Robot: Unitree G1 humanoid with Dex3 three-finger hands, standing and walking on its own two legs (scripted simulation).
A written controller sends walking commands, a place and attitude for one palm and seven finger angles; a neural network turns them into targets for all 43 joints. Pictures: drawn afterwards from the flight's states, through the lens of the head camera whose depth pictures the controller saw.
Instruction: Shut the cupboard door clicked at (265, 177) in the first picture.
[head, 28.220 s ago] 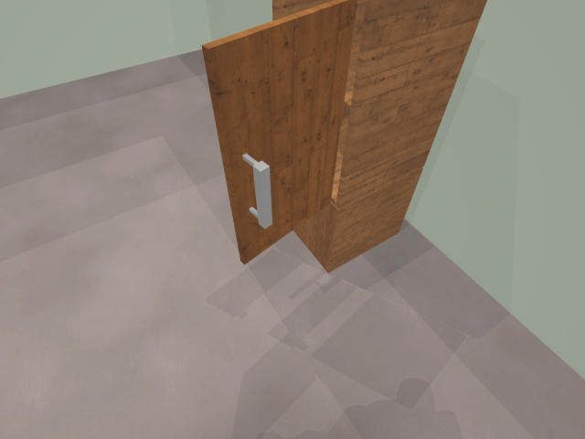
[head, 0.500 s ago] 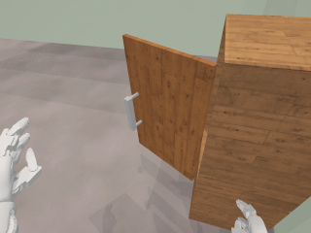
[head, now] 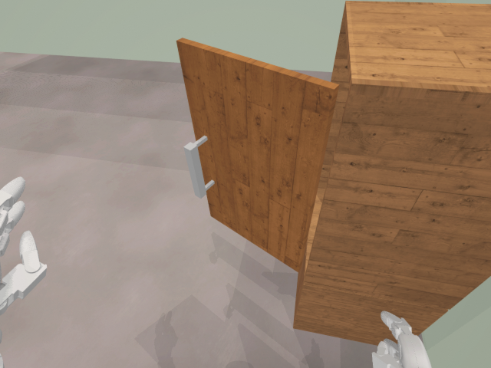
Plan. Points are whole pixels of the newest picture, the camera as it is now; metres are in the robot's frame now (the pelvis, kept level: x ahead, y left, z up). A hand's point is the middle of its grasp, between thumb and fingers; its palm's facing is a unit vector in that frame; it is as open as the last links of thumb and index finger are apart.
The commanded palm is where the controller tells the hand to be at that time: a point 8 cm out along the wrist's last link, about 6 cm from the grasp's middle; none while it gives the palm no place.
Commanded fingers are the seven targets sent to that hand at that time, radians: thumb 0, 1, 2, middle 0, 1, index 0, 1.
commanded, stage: step back with the hand held close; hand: left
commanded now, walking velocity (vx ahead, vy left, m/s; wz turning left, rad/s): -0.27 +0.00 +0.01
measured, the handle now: (201, 167) +0.62 +0.17 -0.07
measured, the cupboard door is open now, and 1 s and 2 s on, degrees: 64 64 64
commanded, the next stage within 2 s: stop stepping back and stand still in 1.62 s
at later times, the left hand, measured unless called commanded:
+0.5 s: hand out of the picture +0.13 +0.29 +0.16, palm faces +0.48 -0.75 -0.45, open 7.4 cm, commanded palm +0.07 +0.32 +0.18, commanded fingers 0.00 0.90 0.90 -0.20 -0.30 -0.20 -0.30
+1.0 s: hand out of the picture +0.08 +0.29 +0.16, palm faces +0.48 -0.72 -0.50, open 7.4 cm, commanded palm +0.00 +0.32 +0.18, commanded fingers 0.00 0.90 0.90 -0.20 -0.30 -0.20 -0.30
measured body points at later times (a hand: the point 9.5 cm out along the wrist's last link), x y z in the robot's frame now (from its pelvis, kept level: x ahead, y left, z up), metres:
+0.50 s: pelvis -0.07 +0.01 -0.02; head -0.06 +0.03 +0.43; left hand +0.10 +0.33 +0.18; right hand +0.10 -0.23 -0.09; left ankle +0.01 +0.09 -0.74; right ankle -0.02 -0.12 -0.74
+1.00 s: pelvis -0.11 +0.01 -0.02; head -0.10 +0.03 +0.43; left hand +0.05 +0.33 +0.19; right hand +0.05 -0.24 -0.10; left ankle +0.00 +0.10 -0.74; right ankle -0.10 -0.13 -0.73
